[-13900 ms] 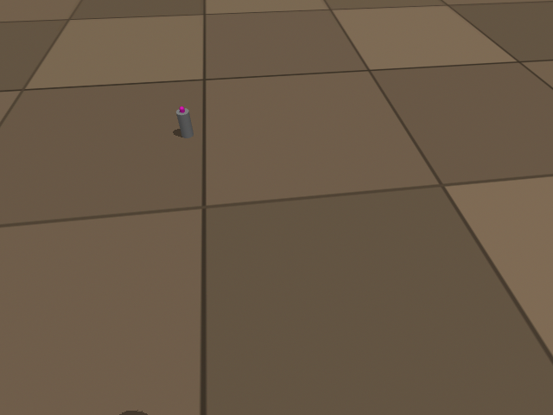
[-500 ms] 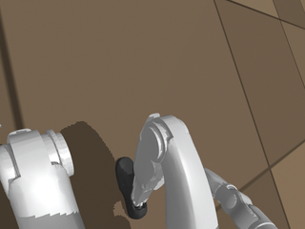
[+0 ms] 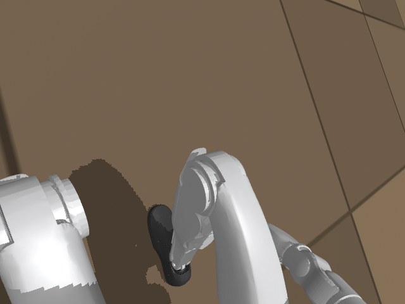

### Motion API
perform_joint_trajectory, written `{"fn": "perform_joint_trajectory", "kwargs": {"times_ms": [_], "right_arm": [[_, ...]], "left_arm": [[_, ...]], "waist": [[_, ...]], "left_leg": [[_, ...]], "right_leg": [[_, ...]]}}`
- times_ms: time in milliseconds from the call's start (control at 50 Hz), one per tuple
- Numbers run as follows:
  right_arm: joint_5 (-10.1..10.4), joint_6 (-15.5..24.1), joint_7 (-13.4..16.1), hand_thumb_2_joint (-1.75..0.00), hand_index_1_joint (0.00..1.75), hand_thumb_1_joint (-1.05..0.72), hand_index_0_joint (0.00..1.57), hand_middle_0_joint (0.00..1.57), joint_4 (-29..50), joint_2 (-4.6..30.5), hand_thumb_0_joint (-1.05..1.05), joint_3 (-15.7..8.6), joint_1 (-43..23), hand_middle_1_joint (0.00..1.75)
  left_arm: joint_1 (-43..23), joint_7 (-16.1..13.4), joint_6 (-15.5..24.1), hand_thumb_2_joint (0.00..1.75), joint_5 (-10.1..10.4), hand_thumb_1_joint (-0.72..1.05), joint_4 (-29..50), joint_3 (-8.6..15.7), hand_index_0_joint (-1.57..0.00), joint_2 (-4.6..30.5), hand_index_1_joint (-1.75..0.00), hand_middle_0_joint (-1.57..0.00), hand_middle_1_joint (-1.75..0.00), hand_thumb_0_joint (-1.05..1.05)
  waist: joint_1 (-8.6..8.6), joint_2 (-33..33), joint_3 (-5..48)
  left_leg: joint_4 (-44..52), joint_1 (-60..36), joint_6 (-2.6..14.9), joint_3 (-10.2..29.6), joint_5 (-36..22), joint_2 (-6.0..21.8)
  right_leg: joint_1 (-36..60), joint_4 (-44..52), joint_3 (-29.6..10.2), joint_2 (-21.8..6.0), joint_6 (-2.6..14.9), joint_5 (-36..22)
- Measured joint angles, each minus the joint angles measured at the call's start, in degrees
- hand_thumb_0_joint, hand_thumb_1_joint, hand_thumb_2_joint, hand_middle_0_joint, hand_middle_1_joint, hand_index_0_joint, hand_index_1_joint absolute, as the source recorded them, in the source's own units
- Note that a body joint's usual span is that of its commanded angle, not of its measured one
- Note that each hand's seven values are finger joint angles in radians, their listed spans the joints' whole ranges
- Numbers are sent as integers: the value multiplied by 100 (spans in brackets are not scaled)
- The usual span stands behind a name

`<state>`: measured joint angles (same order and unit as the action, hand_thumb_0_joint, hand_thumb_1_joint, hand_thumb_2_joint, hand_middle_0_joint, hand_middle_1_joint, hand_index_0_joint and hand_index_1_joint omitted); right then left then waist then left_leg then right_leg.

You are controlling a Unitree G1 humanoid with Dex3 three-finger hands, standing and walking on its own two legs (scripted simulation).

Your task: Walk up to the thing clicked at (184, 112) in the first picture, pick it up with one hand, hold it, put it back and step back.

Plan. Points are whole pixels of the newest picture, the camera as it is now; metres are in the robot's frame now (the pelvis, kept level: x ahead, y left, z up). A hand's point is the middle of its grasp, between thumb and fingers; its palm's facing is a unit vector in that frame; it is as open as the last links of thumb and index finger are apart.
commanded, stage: settle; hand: left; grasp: from the side
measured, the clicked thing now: out of the picture +0.42 +0.33 -0.19
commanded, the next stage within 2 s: none
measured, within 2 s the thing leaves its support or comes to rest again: leaves its support in 0.42 s
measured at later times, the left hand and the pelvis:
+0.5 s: hand out of the picture +0.40 +0.33 -0.14, palm faces +0.40 -0.92 -0.01, open 9.8 cm; pelvis +0.01 +0.00 +0.01, yaw +1 degrees
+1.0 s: hand out of the picture +0.38 +0.35 -0.03, palm faces +0.39 -0.92 -0.05, open 9.8 cm; pelvis +0.02 -0.01 +0.05, yaw +6 degrees
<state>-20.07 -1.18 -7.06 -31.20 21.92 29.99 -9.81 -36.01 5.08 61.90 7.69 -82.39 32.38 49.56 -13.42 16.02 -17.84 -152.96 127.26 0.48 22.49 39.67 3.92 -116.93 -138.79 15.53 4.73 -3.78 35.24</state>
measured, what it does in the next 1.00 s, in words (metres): stands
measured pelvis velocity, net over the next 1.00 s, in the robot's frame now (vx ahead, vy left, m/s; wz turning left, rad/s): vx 0.02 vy -0.01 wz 0.11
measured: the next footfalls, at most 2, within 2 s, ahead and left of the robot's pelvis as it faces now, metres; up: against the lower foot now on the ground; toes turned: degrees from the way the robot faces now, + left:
none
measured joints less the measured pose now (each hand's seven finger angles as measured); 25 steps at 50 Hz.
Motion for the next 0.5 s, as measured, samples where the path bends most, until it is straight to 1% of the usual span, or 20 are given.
{"fn": "perform_joint_trajectory", "kwargs": {"times_ms": [40, 120, 220, 300, 380, 440, 500], "right_arm": [[-5, -6, 5, -90, 30, -88, 21, 20, -2, 2, 0, 5, 6, 30], [-8, -33, 12, -90, 30, -88, 21, 20, -2, 6, 0, 6, 28, 30], [-8, -59, 18, -90, 30, -89, 21, 20, -31, 3, 0, -25, 58, 30], [17, -71, 20, -90, 30, -90, 21, 20, -45, -11, -1, -115, 121, 30], [56, -94, 24, -90, 30, -90, 21, 20, -55, -39, 0, -268, 226, 30], [115, -100, 41, -91, 30, -91, 21, 20, -64, -60, 0, -406, 333, 30], [211, -96, 84, -91, 30, -92, 21, 20, -189, -126, 0, -578, 416, 30]], "left_arm": [[-34, -31, -15, 71, 4, -8, -12, 28, -70, 29, -83, -70, -82, 0], [-64, -46, -24, 84, -45, -16, -4, 53, -70, 76, -91, -71, -91, 0], [-31, 0, -135, 94, -70, -23, 167, 116, -69, 54, -99, -70, -99, 0], [16, 29, -334, 99, -106, -26, 438, 169, -69, -28, -103, -69, -103, 0], [181, 49, -646, 104, -146, -30, 911, 216, -69, -196, -106, -69, -106, 0], [356, 68, -902, 106, -146, -32, 1390, 129, -69, -376, -107, -69, -107, 0], [460, 119, -1149, 108, -124, -33, 1770, -46, -69, -576, -107, -69, -107, 0]], "waist": [[-11, 15, -14], [-20, 34, -37], [-18, 27, -54], [12, 17, -42], [72, -18, 21], [146, -75, 125], [245, -172, 287]], "left_leg": [[1, -3, -5, 4, 0, 3], [5, -4, -16, 12, 4, 9], [12, -1, -24, 17, 9, 0], [32, 5, -35, 1, 19, -1], [80, 5, -59, -29, 38, -7], [150, 3, -79, -77, 47, -22], [255, 14, -80, -159, 49, -32]], "right_leg": [[-3, 3, 2, 3, 0, -7], [-12, 7, 7, 8, 10, -14], [-11, 13, 13, 0, 12, -3], [-21, 19, 5, -10, 32, 14], [-32, 35, -8, -36, 62, 51], [-35, 59, -32, -75, 88, 98], [-43, 107, -75, -120, 112, 153]]}}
